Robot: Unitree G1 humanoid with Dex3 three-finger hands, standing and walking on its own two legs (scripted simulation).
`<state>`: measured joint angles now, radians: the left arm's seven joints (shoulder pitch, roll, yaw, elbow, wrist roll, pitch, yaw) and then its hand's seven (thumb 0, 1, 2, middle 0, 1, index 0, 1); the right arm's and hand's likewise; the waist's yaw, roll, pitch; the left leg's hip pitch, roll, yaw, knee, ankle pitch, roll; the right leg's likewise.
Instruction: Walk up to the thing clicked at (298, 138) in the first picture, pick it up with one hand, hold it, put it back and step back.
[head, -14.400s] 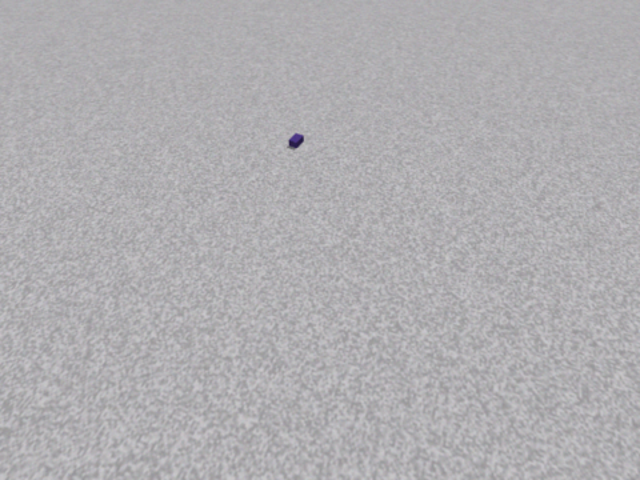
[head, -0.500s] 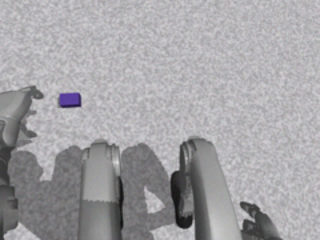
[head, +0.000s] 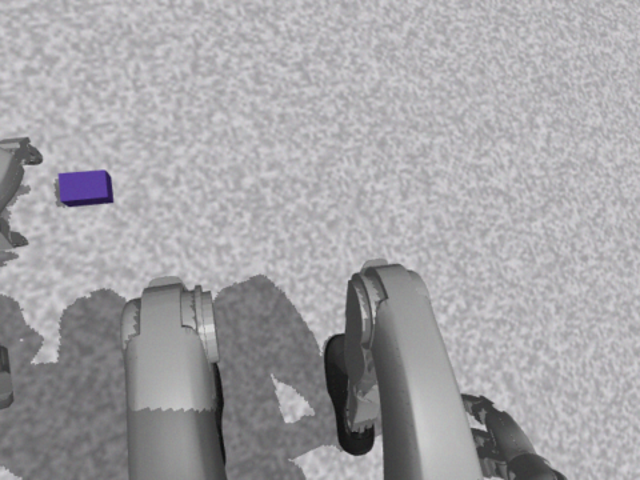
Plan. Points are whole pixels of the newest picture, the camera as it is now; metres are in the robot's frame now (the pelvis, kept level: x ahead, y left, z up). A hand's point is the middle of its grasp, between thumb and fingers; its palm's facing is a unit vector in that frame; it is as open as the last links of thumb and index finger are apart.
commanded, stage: rise first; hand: left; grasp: from above
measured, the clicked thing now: (86, 188) +0.49 +0.33 -0.33
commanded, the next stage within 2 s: none
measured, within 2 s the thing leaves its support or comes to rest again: neither
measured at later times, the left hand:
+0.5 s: hand (17, 197) +0.43 +0.36 -0.19, palm faces -0.43 -0.12 -0.89, open 12.2 cm
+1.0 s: hand (23, 197) +0.44 +0.36 -0.20, palm faces -0.43 -0.11 -0.90, open 12.8 cm
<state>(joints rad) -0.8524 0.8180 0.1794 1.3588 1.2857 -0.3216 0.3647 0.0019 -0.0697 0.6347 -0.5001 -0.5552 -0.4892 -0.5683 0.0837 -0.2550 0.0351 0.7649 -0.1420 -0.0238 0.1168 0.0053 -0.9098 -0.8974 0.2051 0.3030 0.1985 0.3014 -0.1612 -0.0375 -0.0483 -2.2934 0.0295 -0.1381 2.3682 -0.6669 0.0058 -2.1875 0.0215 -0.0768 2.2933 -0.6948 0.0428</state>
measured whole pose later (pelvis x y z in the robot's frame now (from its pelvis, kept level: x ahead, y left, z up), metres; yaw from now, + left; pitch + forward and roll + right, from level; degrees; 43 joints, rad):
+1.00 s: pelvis +0.00 +0.00 -0.03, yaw -2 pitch +31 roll -10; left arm -0.91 0.93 0.22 1.46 1.30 -0.32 0.41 0.00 -0.30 0.82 -0.31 -0.77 -0.29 -0.78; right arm 0.09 -0.27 0.11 0.75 -0.19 -0.03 0.14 0.00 -0.91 -0.90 0.20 0.30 0.20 0.30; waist -0.23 -0.06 0.02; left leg -2.35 0.03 -0.18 2.47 -0.68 0.00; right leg -2.23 0.04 -0.11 2.36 -0.70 0.05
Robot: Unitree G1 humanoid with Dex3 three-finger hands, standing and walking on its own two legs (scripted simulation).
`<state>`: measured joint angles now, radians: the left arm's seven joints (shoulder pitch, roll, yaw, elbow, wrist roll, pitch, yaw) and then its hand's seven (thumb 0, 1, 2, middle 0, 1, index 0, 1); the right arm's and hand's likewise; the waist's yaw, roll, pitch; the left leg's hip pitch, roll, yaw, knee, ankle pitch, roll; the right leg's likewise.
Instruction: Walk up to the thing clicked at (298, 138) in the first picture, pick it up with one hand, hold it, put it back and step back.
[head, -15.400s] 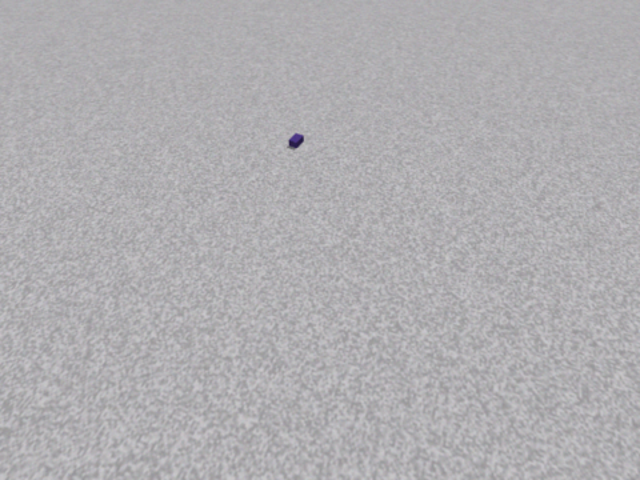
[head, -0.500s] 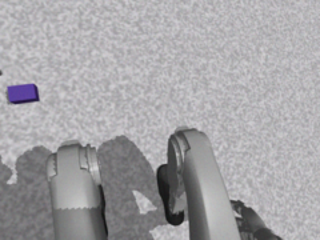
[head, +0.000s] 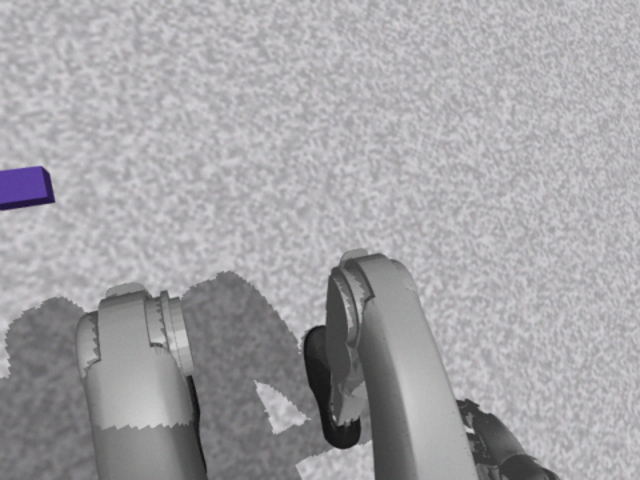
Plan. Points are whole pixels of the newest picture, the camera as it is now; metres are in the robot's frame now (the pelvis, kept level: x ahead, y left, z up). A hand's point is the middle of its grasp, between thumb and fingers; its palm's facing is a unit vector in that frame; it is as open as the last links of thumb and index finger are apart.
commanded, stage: rise first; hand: left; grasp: from above
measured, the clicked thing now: (21, 188) +0.47 +0.35 -0.30
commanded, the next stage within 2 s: none
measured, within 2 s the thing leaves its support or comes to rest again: neither
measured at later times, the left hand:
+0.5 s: hand out of the picture +0.43 +0.38 -0.18, palm faces -0.41 -0.12 -0.90, open 12.9 cm
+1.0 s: hand out of the picture +0.42 +0.38 -0.17, palm faces -0.44 -0.13 -0.89, open 12.8 cm
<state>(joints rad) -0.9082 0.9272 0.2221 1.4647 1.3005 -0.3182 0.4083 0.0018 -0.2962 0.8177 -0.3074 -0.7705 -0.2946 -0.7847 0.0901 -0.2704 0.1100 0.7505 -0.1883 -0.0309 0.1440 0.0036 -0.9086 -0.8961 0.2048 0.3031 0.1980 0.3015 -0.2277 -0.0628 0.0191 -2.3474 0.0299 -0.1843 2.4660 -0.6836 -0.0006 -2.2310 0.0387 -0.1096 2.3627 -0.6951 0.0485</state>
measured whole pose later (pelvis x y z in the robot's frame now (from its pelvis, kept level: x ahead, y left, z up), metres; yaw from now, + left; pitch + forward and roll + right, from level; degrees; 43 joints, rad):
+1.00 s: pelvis -0.01 +0.00 +0.00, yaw +0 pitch +30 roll -11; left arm -0.92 0.95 0.20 1.46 1.29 -0.33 0.37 0.00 -0.29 0.82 -0.32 -0.77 -0.30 -0.79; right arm 0.10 -0.28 0.13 0.73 -0.17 -0.03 0.15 0.00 -0.91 -0.89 0.20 0.30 0.20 0.30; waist -0.23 -0.06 0.02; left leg -2.35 0.02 -0.19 2.46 -0.67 0.00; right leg -2.22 0.04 -0.12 2.35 -0.68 0.05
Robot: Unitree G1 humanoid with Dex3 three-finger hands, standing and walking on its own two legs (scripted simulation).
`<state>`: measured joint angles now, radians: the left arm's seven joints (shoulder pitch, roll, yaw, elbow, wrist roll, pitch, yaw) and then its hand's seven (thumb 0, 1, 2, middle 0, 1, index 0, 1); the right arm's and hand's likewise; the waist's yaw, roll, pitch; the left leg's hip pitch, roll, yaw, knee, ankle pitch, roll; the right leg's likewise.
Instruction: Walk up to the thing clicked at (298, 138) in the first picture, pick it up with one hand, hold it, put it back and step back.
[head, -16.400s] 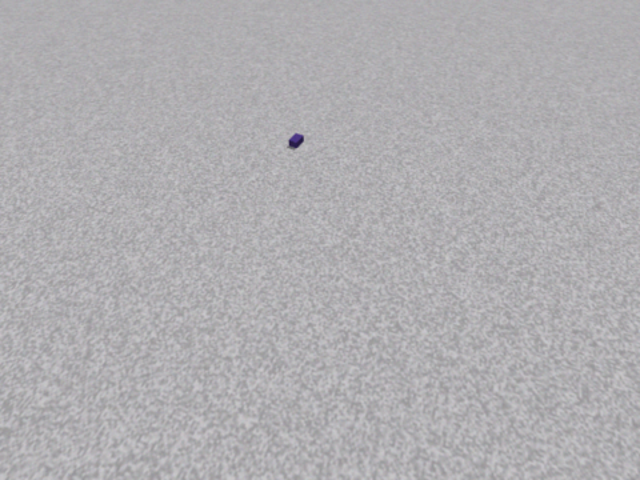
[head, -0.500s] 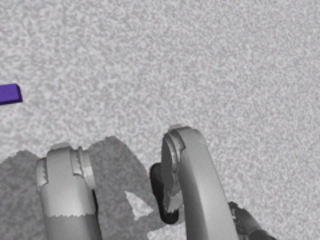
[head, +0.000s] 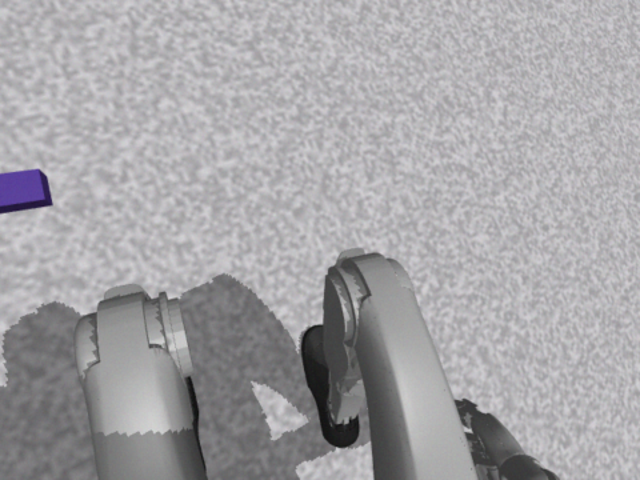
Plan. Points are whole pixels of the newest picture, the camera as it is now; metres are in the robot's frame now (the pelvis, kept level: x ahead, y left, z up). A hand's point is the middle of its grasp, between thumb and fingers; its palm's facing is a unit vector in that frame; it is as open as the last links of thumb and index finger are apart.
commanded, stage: rise first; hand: left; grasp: from above
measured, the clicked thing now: (18, 191) +0.48 +0.35 -0.30
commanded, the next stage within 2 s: none
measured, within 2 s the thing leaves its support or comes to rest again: neither
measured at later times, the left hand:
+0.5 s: hand out of the picture +0.43 +0.38 -0.17, palm faces -0.44 -0.12 -0.89, open 12.5 cm
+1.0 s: hand out of the picture +0.43 +0.38 -0.17, palm faces -0.43 -0.12 -0.90, open 12.5 cm
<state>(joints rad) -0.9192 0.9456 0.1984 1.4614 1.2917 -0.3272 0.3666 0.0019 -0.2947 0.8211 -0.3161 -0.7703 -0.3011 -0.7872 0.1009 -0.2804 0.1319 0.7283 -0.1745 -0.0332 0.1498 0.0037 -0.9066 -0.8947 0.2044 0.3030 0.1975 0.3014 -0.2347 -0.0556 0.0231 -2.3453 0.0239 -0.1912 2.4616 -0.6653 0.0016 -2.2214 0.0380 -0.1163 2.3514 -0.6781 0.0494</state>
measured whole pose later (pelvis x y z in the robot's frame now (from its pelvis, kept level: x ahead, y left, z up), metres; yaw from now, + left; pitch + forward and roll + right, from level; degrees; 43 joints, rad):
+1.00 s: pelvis +0.00 +0.00 +0.00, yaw +0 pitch +30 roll -11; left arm -0.94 0.96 0.20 1.48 1.32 -0.33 0.38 0.00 -0.25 0.79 -0.35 -0.74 -0.33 -0.75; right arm 0.12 -0.28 0.14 0.73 -0.18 -0.05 0.15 0.00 -0.90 -0.89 0.21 0.30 0.20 0.30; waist -0.25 -0.06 0.03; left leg -2.36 0.02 -0.19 2.47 -0.66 0.00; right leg -2.23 0.04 -0.12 2.36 -0.68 0.05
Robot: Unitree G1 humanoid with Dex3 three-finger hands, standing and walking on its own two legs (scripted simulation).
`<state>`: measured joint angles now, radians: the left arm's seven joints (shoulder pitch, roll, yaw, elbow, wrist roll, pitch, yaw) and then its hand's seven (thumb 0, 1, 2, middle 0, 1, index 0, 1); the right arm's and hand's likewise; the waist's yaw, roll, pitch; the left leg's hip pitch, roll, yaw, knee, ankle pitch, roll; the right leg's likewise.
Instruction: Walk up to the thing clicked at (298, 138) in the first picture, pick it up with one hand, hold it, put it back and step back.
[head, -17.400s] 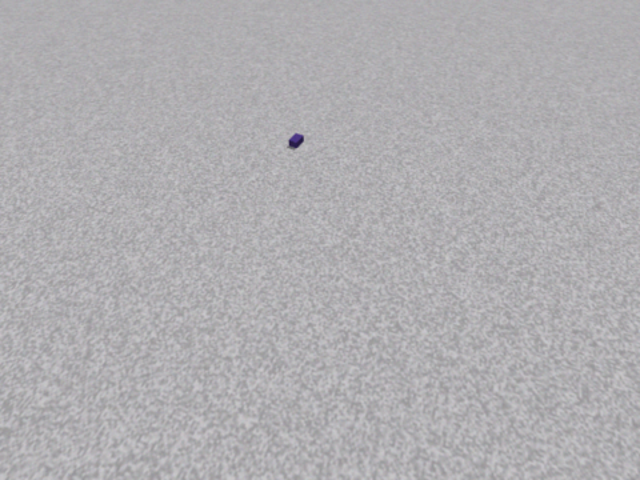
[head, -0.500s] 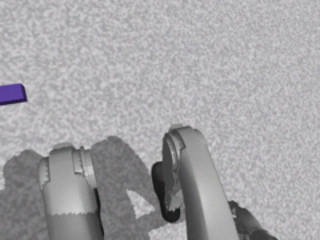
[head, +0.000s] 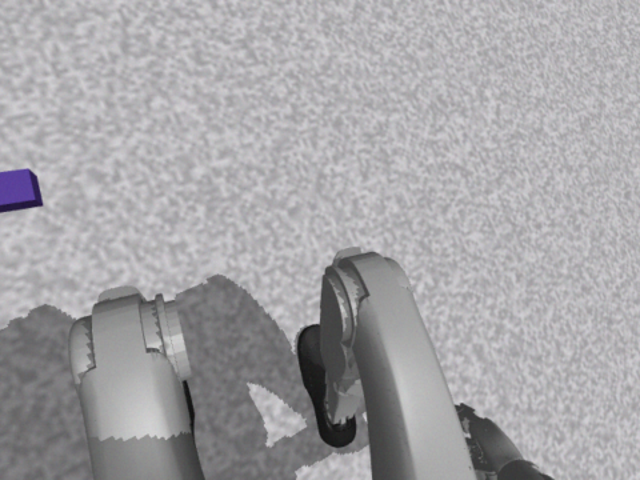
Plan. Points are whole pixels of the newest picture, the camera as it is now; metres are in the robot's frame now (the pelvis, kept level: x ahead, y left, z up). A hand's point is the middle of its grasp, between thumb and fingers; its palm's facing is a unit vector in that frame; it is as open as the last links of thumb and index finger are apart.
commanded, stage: rise first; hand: left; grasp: from above
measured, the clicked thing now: (8, 191) +0.48 +0.35 -0.30
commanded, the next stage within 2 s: none
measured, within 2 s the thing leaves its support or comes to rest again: neither
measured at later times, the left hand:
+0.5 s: hand out of the picture +0.43 +0.37 -0.17, palm faces -0.43 -0.13 -0.89, open 12.4 cm
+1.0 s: hand out of the picture +0.43 +0.38 -0.17, palm faces -0.43 -0.13 -0.90, open 12.3 cm
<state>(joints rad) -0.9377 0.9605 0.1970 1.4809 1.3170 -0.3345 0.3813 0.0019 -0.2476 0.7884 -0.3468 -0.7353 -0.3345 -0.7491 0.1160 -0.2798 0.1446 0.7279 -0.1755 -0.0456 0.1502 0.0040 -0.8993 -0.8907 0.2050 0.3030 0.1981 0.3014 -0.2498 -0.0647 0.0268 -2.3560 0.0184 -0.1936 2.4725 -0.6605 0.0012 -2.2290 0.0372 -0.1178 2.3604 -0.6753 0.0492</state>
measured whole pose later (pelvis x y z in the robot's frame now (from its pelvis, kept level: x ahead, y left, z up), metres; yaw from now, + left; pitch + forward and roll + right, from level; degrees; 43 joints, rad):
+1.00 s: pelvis +0.00 +0.00 +0.00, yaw +0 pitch +30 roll -11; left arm -0.90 0.95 0.21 1.44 1.28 -0.32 0.37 0.00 -0.21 0.76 -0.37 -0.70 -0.36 -0.71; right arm 0.12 -0.28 0.13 0.72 -0.18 -0.06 0.16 0.00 -0.90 -0.89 0.21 0.30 0.20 0.30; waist -0.24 -0.06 0.03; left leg -2.36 0.01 -0.19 2.47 -0.67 0.00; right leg -2.23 0.04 -0.12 2.36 -0.68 0.05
